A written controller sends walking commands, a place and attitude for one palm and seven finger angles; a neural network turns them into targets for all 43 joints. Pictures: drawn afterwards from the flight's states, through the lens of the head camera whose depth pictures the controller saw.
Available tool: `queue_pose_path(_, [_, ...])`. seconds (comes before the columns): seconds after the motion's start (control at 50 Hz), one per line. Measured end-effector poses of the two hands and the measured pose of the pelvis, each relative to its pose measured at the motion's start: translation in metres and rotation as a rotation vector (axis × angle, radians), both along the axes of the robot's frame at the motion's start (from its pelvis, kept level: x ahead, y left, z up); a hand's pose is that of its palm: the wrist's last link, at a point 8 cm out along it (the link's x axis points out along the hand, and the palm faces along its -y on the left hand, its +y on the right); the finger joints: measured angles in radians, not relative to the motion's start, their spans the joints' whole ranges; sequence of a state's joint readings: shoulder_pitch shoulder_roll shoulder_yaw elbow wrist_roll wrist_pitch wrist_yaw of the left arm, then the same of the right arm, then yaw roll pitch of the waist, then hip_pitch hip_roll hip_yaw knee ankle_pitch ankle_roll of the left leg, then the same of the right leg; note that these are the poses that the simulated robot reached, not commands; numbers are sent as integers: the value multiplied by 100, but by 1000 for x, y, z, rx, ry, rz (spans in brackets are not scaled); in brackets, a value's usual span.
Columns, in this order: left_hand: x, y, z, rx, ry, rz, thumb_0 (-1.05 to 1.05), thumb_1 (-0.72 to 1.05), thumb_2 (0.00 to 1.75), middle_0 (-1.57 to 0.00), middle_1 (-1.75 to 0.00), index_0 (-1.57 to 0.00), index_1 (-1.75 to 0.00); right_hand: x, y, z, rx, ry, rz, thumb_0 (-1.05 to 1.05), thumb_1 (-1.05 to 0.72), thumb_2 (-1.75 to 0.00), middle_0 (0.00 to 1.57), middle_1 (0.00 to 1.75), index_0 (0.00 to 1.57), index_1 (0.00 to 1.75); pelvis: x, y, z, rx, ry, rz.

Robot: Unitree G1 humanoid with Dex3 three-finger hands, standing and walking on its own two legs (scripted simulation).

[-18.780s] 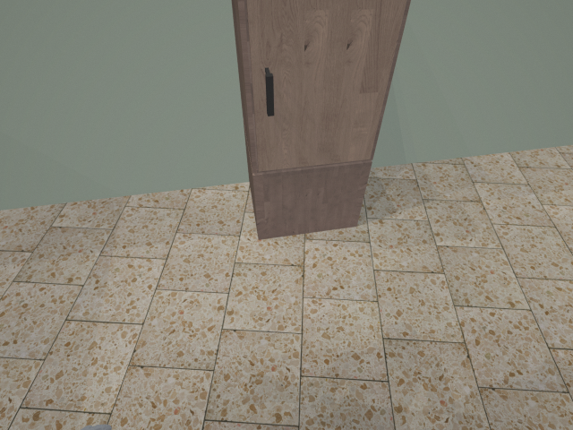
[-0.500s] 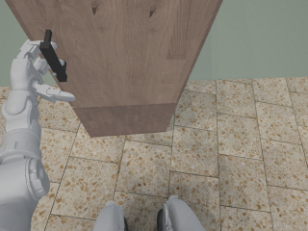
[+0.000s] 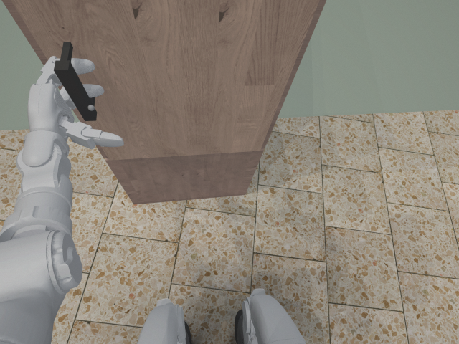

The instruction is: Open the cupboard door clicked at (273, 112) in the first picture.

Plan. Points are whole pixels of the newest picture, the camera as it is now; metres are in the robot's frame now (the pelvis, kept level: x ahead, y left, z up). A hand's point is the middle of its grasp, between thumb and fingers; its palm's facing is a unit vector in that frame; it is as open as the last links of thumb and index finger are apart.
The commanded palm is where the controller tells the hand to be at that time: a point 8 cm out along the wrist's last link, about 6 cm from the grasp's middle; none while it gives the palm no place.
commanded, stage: slide the fingers in behind the handle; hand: left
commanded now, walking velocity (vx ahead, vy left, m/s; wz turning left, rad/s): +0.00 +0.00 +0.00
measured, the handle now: (79, 84) +0.55 +0.21 +0.06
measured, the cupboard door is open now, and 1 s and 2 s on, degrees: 0 0 41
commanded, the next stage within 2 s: close the thumb around the handle in 0.16 s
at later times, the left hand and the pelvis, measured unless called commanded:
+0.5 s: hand (89, 107) +0.50 +0.20 +0.05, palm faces +0.04 -1.00 -0.01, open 12.3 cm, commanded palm +0.48 +0.24 +0.06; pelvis +0.00 +0.00 +0.00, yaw +0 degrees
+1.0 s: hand (94, 109) +0.50 +0.19 +0.05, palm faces +0.01 -1.00 +0.00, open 5.4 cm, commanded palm +0.47 +0.23 +0.06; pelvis +0.00 +0.00 +0.00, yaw +0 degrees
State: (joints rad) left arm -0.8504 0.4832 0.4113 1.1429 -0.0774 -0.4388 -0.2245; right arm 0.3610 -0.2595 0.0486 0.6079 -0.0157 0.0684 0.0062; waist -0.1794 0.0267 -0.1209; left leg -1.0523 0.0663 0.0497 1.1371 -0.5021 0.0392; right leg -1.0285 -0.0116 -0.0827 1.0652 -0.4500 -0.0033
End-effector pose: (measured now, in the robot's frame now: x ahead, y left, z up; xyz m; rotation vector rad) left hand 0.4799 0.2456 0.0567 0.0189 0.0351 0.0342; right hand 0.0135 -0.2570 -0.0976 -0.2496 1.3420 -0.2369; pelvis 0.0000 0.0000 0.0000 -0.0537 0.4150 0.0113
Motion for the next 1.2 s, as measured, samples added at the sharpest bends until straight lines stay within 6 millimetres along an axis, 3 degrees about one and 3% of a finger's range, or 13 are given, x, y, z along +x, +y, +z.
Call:
queue_pose_path(0.38, [0,2,-1,-7,1,1,-1,-44,32,-31,-121,-32,-122,-2,-5,1,-14,26,10,0,-90,-90,20,30,21,30,0,-1,0,-3,7,8])
queue_pose_path(0.54, [0,4,-1,-10,2,0,-1,-15,45,-33,-124,-33,-124,3,-5,2,-14,12,10,0,-90,-90,20,30,21,30,2,-1,1,-3,5,5])
queue_pose_path(0.84, [0,6,-1,-15,0,-5,1,63,78,-38,-132,-38,-132,7,1,1,-4,9,11,0,-90,-90,20,30,21,30,4,2,1,-4,5,4])
queue_pose_path(1.0, [-2,-4,-2,-18,-1,-19,0,77,85,-39,-135,-40,-134,7,2,2,-4,-5,4,0,-90,-90,20,30,21,30,4,3,2,-4,-1,2])
queue_pose_path(1.2, [-7,-7,-1,-9,-1,8,0,78,85,-37,-135,-38,-135,3,3,1,11,-5,-4,0,-90,-90,20,30,21,30,3,2,3,2,-7,-4])
